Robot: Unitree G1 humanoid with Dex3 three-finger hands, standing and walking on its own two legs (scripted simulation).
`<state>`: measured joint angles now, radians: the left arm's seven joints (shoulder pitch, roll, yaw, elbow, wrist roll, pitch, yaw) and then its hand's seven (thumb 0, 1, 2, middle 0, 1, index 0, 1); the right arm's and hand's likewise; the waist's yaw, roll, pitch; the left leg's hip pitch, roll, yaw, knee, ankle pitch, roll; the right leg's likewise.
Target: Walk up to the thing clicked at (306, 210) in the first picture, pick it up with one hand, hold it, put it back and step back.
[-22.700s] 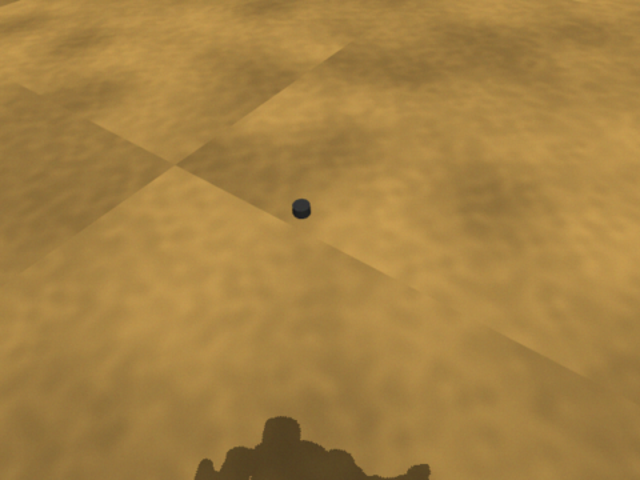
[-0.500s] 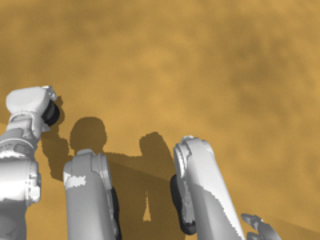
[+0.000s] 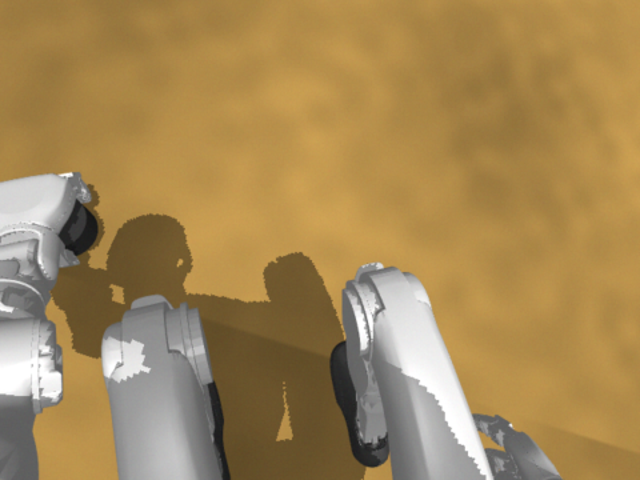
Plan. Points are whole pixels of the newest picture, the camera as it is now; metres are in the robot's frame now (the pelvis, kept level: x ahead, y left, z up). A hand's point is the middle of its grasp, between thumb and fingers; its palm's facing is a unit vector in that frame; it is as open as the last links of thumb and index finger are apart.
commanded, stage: lower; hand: left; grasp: from above
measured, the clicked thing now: (60, 226) +0.43 +0.31 -0.21
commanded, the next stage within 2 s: rest in 0.06 s
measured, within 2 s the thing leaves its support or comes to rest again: rests again in 1.62 s
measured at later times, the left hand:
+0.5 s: hand (74, 229) +0.43 +0.30 -0.23, palm faces -0.44 -0.15 -0.88, open 9.9 cm
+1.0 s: hand (86, 234) +0.43 +0.30 -0.26, palm faces -0.43 -0.13 -0.89, open 9.9 cm
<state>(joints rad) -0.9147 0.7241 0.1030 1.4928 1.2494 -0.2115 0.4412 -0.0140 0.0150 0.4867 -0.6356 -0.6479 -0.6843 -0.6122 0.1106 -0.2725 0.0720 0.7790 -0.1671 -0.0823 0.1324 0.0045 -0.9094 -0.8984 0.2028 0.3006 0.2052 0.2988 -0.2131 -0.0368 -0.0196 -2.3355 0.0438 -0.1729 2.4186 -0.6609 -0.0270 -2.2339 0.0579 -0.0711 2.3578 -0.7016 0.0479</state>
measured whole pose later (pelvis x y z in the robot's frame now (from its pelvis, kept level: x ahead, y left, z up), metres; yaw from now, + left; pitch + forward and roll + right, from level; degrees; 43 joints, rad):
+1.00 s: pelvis +0.00 +0.01 -0.03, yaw -5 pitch +27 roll -11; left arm -0.93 0.87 0.16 1.71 1.29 -0.23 0.66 -0.02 0.02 0.47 -0.65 -0.63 -0.70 -0.60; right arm 0.06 -0.30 0.21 0.77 -0.30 -0.20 0.23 0.00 -0.90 -0.89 0.20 0.30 0.21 0.30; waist -0.31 -0.11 0.09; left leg -2.37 0.05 -0.27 2.57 -0.70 -0.03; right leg -2.25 0.10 -0.13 2.44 -0.70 0.07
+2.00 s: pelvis +0.00 +0.01 -0.03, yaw -7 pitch +25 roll -14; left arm -0.96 0.93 0.13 1.74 1.25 -0.20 0.71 0.00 -0.20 0.73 -0.34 -0.77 -0.35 -0.75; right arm 0.03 -0.34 0.27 0.73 -0.31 -0.29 0.29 0.00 -0.89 -0.90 0.20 0.30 0.21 0.30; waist -0.33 -0.15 0.15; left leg -2.35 0.05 -0.30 2.59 -0.71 -0.02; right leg -2.21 0.11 -0.16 2.42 -0.69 0.08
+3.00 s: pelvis +0.00 +0.00 +0.02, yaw -1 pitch +31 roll -9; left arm -0.82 0.71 -0.01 1.26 1.06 -0.05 0.30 0.00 -0.49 0.98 -0.09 -1.00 -0.08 -0.98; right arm 0.10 -0.31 0.07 0.72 -0.13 -0.12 0.26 0.01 -0.90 -0.90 0.20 0.30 0.20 0.30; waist -0.16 0.04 -0.08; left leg -2.27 0.05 -0.18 2.38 -0.67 -0.01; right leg -2.16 0.07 -0.08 2.30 -0.70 0.06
